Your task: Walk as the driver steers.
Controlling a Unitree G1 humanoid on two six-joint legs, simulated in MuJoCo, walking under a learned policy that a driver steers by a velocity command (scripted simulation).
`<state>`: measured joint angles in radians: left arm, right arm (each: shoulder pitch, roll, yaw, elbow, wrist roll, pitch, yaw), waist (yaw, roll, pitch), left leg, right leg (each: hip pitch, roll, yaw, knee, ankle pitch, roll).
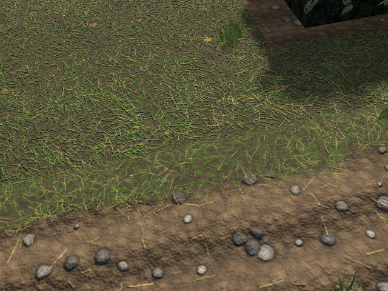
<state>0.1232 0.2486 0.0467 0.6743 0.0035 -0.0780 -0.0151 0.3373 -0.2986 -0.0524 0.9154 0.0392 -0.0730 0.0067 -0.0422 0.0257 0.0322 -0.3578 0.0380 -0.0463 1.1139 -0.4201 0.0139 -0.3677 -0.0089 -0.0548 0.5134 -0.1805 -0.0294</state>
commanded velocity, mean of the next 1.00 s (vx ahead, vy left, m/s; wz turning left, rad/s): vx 0.49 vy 0.00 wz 0.51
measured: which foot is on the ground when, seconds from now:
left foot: up 0.00-0.40, down 0.42-0.92, up 0.94-1.00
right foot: down 0.00-0.42, up 0.44-0.88, down 0.90-1.00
